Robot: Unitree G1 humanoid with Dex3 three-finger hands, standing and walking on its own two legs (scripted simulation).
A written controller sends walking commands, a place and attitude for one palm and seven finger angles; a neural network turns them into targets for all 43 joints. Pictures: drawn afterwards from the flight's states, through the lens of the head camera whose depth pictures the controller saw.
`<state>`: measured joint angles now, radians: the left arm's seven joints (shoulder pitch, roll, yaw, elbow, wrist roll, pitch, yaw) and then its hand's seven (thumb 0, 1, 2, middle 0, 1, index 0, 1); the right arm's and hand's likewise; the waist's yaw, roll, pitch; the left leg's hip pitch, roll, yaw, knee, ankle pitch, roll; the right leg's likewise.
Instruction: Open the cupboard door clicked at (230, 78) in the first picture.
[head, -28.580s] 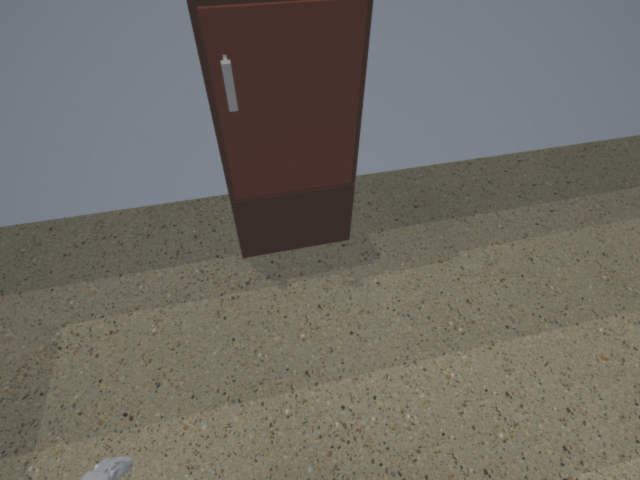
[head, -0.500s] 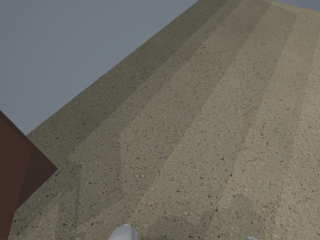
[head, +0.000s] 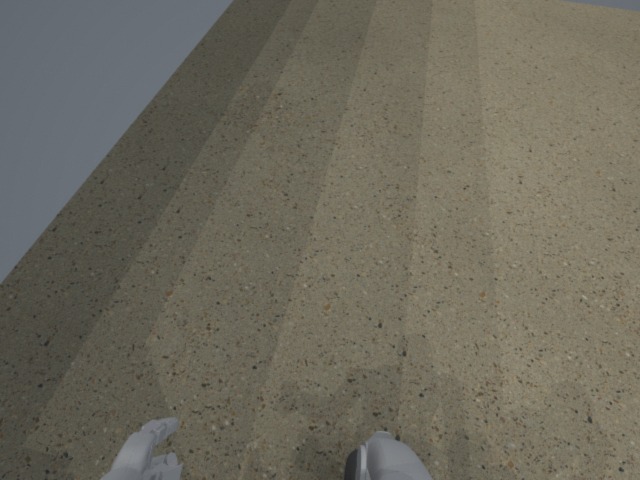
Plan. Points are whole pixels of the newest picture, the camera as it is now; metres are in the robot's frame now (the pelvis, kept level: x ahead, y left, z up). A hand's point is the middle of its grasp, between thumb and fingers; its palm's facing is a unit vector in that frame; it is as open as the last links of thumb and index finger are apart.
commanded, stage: walk to a spot facing it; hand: left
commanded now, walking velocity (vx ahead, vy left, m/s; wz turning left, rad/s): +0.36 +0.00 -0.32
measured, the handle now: out of the picture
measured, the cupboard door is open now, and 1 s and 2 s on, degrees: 42 42 42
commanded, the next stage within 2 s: turn to face it in 0.86 s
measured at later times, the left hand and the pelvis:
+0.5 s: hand (215, 421) +0.22 +0.15 -0.17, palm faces -0.02 -0.98 -0.21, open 7.2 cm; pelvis +0.23 -0.04 +0.00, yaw -7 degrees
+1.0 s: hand (270, 221) +0.61 +0.10 -0.16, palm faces -0.28 -0.94 -0.19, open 7.3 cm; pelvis +0.45 -0.06 +0.00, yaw -16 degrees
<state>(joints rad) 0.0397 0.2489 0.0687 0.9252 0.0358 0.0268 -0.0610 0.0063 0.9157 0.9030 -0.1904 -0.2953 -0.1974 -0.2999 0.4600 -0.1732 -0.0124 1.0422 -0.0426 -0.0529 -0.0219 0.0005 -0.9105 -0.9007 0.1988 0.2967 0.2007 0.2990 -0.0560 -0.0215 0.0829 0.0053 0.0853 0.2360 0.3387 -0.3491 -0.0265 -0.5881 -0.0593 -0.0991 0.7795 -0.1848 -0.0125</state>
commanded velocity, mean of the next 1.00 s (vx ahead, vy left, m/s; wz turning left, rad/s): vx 0.31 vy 0.00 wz -0.18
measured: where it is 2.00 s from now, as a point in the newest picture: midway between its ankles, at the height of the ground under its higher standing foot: (353, 343)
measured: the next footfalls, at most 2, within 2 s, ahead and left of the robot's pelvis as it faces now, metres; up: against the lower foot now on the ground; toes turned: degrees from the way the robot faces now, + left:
right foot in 0.10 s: +0.17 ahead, -0.11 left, +0.00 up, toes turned -8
left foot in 0.60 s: +0.43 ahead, +0.07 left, +0.00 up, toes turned -2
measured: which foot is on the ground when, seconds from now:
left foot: down 0.00-0.08, up 0.10-0.58, down 0.60-1.00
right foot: up 0.00-0.08, down 0.10-0.60, up 0.62-1.00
